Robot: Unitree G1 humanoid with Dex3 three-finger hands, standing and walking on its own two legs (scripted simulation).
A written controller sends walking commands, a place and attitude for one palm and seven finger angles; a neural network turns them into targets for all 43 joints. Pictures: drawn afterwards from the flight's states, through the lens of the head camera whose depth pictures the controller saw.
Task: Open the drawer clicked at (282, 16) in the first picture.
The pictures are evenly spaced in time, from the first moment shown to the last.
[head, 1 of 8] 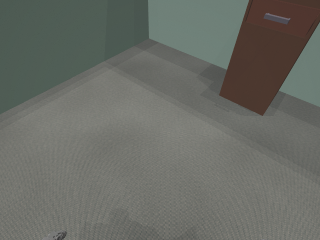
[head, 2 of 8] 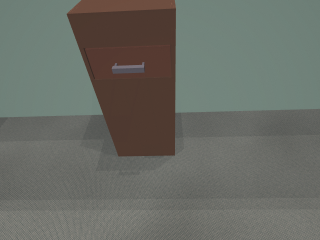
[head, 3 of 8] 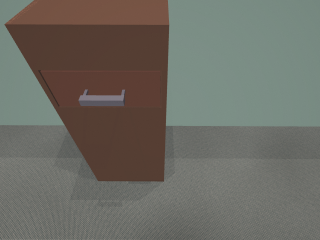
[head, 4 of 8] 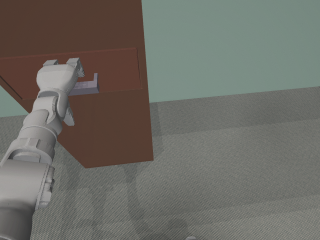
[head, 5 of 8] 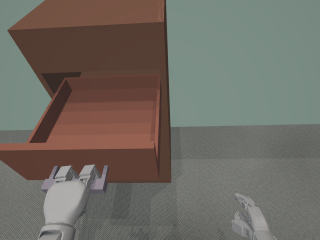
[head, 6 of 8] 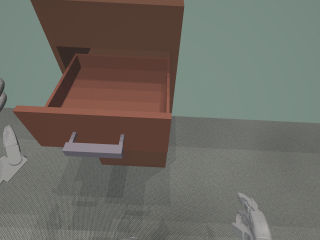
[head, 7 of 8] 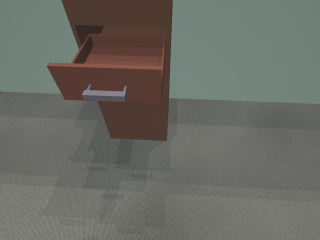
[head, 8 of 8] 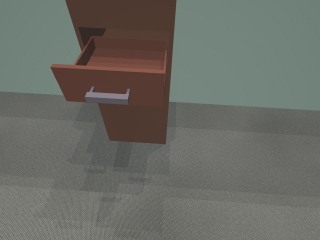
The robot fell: no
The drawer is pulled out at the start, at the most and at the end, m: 0.00 0.30 0.30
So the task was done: yes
